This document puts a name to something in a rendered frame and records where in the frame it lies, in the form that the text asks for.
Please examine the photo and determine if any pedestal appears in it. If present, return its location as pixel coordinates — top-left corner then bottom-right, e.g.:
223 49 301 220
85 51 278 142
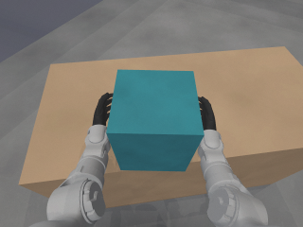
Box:
18 46 303 208

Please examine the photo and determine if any left robot forearm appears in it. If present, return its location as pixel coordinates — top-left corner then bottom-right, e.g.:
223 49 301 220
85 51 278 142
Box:
46 124 111 220

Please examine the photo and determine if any robot right hand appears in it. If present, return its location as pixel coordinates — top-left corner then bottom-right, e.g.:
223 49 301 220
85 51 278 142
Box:
198 96 217 131

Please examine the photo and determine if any carton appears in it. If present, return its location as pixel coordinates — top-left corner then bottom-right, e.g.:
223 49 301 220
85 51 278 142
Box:
106 69 205 172

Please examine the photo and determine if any right robot forearm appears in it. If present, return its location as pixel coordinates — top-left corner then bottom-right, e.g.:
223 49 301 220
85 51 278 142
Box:
197 130 268 224

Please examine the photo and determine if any robot left hand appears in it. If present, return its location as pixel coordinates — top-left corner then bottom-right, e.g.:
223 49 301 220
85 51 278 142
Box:
92 93 114 126

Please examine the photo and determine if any left robot upper arm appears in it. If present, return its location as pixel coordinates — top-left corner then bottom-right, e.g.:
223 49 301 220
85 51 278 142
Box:
29 180 106 227

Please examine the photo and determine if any right robot upper arm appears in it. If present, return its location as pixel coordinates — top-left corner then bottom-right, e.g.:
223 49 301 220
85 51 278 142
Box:
206 186 282 227

